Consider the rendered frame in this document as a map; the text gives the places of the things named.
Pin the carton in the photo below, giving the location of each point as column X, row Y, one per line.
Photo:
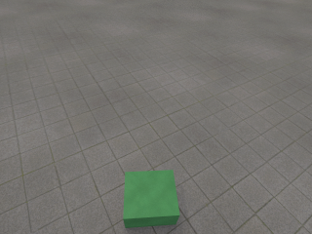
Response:
column 150, row 199

